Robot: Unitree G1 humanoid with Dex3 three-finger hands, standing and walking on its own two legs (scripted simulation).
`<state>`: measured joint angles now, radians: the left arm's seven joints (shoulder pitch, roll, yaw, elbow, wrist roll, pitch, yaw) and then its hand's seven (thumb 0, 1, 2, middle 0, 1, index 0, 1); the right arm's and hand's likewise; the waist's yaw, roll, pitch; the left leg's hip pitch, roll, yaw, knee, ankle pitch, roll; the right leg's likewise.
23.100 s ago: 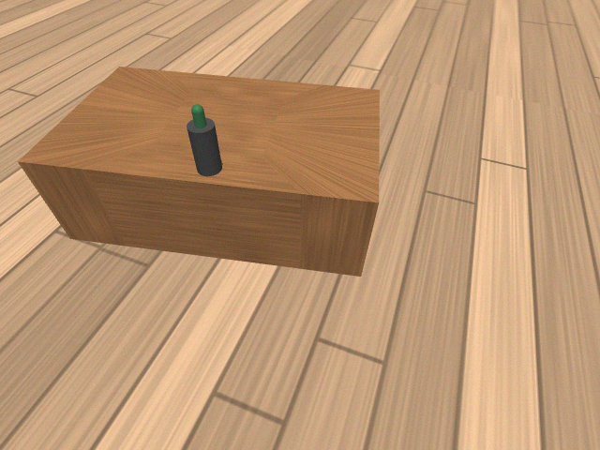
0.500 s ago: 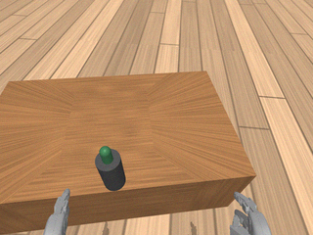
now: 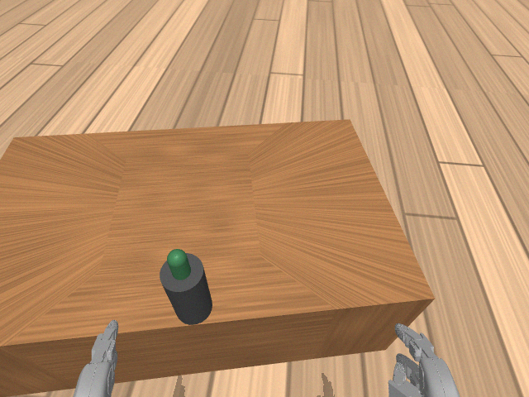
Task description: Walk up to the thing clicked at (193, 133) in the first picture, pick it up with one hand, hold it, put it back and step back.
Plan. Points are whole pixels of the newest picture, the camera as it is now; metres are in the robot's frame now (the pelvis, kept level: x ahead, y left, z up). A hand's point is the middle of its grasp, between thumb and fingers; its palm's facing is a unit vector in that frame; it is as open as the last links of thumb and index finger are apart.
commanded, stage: home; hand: left
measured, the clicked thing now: (186, 283) +0.40 +0.17 -0.18
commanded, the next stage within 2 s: stand in 0.64 s
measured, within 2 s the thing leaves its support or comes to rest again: neither
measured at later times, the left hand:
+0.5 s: hand out of the picture +0.17 +0.18 -0.05, palm faces +0.14 -0.95 -0.29, open 17.4 cm
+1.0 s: hand out of the picture +0.05 +0.26 -0.12, palm faces -0.01 -0.92 -0.40, open 13.9 cm
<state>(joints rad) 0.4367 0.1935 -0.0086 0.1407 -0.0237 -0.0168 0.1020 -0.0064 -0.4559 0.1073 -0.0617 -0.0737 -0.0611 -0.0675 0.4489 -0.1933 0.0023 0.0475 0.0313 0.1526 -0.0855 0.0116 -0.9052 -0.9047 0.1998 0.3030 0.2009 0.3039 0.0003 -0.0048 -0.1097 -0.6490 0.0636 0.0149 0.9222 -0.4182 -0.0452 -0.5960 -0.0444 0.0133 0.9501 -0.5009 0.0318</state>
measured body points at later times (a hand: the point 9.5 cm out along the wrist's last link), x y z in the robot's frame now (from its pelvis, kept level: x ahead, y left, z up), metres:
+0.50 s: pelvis -0.01 +0.00 +0.00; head +0.02 +0.00 +0.45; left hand +0.15 +0.23 -0.03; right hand +0.14 -0.24 -0.08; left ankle +0.02 +0.15 -0.69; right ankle -0.01 -0.14 -0.69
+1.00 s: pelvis +0.00 +0.00 +0.03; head +0.01 +0.00 +0.48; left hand +0.05 +0.31 -0.09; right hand +0.08 -0.30 -0.10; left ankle +0.02 +0.15 -0.69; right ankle -0.01 -0.14 -0.69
